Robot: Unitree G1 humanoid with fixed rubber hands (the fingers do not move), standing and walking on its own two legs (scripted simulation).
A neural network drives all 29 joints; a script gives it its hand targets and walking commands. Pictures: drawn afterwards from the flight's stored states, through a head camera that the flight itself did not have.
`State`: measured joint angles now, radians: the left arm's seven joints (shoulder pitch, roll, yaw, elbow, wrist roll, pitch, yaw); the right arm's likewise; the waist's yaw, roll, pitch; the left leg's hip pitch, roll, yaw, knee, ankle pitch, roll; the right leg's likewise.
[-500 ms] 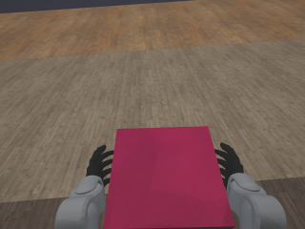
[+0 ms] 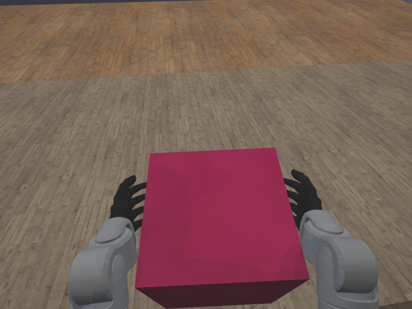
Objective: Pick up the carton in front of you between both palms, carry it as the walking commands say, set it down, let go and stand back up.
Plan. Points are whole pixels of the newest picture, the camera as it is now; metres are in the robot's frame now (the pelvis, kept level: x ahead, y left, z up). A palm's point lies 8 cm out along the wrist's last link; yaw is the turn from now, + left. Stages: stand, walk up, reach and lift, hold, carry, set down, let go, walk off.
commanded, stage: carry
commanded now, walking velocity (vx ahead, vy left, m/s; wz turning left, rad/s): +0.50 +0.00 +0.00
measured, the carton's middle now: (216, 234) +0.27 +0.00 +0.05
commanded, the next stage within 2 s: none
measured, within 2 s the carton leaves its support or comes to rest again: neither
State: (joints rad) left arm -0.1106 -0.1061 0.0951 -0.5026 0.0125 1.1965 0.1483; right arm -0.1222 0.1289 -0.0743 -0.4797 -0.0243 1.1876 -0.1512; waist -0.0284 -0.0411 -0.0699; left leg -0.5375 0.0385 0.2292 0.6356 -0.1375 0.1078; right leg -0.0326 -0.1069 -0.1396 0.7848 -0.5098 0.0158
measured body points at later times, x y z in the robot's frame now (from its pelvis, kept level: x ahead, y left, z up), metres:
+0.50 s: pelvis +0.33 -0.01 -0.01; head +0.35 -0.02 +0.44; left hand +0.67 +0.15 +0.11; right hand +0.68 -0.15 +0.10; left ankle +0.13 +0.08 -0.69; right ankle +0.43 -0.07 -0.73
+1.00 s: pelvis +0.68 +0.00 -0.06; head +0.70 +0.01 +0.39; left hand +1.03 +0.15 +0.05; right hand +1.02 -0.15 +0.06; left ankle +0.75 +0.04 -0.77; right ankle +0.49 -0.09 -0.66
